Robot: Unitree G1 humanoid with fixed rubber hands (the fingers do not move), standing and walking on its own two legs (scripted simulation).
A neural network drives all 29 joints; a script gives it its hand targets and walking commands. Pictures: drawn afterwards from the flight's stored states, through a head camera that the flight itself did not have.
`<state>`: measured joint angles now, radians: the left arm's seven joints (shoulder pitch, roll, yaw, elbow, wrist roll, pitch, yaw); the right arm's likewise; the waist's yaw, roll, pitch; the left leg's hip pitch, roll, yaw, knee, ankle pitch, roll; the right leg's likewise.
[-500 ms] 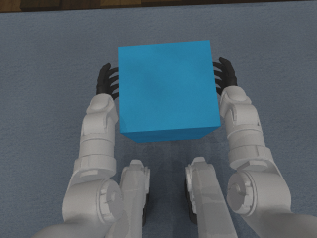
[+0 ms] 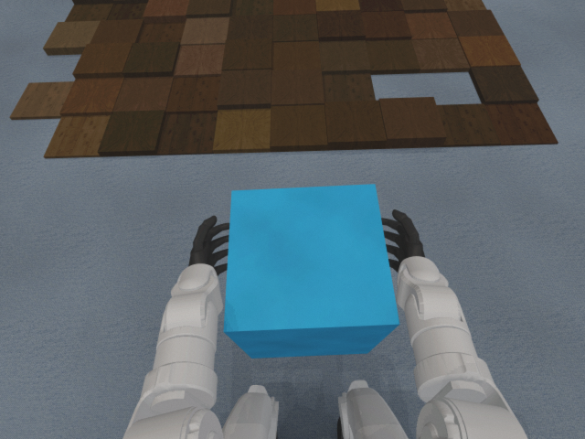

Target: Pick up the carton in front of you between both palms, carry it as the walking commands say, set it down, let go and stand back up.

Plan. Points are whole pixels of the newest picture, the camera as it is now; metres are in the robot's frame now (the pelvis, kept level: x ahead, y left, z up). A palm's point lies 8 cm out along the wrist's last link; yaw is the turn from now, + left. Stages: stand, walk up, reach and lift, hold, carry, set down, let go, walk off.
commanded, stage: reach and lift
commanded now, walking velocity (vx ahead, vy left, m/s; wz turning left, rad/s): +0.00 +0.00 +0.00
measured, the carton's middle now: (306, 280) +0.36 +0.00 -0.10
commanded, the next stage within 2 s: hold in 1.48 s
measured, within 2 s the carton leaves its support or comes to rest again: neither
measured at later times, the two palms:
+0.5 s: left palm (168, 249) +0.32 +0.15 +0.11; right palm (449, 244) +0.32 -0.15 +0.11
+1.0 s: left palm (166, 243) +0.32 +0.15 +0.12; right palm (453, 238) +0.32 -0.15 +0.12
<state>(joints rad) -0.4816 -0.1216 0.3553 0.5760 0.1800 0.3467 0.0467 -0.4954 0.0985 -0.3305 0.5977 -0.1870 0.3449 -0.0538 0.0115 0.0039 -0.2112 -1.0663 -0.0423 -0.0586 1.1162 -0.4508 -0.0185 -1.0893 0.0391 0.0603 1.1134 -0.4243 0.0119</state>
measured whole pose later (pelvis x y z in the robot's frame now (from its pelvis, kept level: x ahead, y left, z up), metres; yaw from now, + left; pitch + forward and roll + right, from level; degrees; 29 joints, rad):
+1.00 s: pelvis +0.02 +0.00 +0.09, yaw +0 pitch -4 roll +0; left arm -0.32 -0.17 0.31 0.37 0.29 0.62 -0.02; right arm -0.32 0.17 -0.30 0.36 -0.30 0.62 0.01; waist 0.00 0.01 0.02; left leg -0.16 -0.02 -0.07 0.46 -0.23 -0.01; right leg -0.18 0.02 0.07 0.45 -0.21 0.01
